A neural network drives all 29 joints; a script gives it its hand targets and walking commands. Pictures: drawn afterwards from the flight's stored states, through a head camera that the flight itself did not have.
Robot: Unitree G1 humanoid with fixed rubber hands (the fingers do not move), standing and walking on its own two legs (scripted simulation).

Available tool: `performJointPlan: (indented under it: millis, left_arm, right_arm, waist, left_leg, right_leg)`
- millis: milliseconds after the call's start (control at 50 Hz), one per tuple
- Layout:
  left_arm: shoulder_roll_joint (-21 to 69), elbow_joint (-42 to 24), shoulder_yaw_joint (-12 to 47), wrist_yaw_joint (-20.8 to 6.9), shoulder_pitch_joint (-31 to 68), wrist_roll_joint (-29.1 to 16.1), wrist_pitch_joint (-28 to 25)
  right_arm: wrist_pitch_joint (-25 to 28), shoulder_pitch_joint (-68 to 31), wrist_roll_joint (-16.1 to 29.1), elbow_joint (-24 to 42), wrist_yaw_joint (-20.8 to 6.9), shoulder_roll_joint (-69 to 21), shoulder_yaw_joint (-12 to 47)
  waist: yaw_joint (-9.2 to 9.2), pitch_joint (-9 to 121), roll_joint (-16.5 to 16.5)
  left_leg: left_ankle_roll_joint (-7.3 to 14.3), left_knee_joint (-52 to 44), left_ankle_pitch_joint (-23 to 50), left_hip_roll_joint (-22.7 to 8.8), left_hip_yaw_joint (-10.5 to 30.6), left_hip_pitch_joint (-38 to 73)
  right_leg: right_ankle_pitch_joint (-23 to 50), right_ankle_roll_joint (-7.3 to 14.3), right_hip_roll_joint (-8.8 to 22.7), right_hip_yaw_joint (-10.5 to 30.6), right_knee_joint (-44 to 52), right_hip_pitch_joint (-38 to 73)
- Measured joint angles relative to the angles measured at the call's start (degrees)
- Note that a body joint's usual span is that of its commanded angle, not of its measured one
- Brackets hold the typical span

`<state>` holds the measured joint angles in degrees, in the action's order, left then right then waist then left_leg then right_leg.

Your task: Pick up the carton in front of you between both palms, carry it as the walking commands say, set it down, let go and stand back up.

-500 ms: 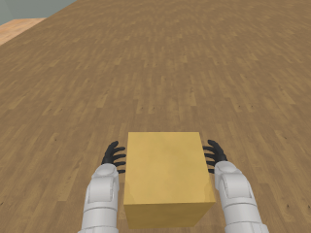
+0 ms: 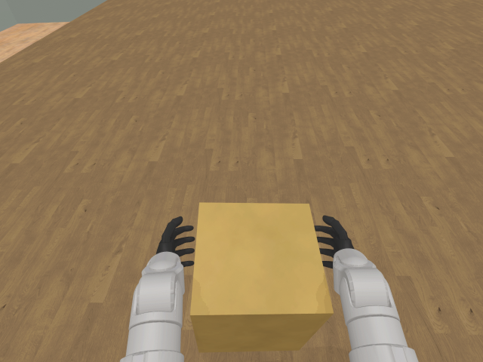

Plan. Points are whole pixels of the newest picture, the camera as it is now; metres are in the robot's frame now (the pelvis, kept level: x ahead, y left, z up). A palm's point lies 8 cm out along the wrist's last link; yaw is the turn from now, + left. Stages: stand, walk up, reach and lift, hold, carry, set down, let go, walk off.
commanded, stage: carry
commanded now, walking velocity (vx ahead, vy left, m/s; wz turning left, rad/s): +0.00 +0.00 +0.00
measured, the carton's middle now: (252, 280) +0.32 +0.01 -0.07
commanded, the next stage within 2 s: hold in 0.60 s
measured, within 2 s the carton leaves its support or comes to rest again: neither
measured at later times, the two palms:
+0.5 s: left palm (164, 267) +0.28 +0.15 +0.05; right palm (342, 265) +0.28 -0.14 +0.04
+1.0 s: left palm (136, 284) +0.25 +0.18 +0.07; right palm (321, 252) +0.29 -0.11 +0.06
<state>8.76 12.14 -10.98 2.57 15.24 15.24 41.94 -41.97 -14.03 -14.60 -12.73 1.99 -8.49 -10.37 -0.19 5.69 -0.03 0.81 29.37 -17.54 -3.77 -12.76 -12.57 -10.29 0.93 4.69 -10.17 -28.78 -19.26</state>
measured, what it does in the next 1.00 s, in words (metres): stands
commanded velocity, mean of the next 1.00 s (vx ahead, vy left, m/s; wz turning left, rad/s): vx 0.00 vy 0.00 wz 0.00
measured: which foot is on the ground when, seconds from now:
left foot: down 0.00-1.00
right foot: down 0.00-1.00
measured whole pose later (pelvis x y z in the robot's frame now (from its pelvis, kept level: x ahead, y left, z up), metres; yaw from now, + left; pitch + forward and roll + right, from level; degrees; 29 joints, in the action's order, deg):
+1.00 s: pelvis -0.02 -0.01 +0.01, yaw +10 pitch -9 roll +0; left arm 9.8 18.1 -16.6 -0.4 19.1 17.9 39.7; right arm -41.8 -18.4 -18.6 -17.4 -0.8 -9.6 -15.1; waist -0.4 -1.6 -1.3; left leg 0.8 24.1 -12.4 1.4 1.6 -3.2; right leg -8.4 -0.2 -0.2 1.0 -23.0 -6.0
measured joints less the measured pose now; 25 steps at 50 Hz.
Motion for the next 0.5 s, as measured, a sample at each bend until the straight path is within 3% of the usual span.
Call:
performJointPlan:
  millis: [500]
  left_arm:
    - [-0.04,-0.18,-0.22,0.01,-0.17,-0.16,-0.07]
  right_arm:
    - [-0.04,0.14,0.13,-0.22,0.0,0.03,0.12]
  waist:
    - [-0.02,-0.14,-0.26]
  left_leg:
    - [0.56,0.63,0.61,0.23,-0.17,-1.13]
  right_leg:
    - [1.25,-0.27,0.36,0.28,0.21,-0.82]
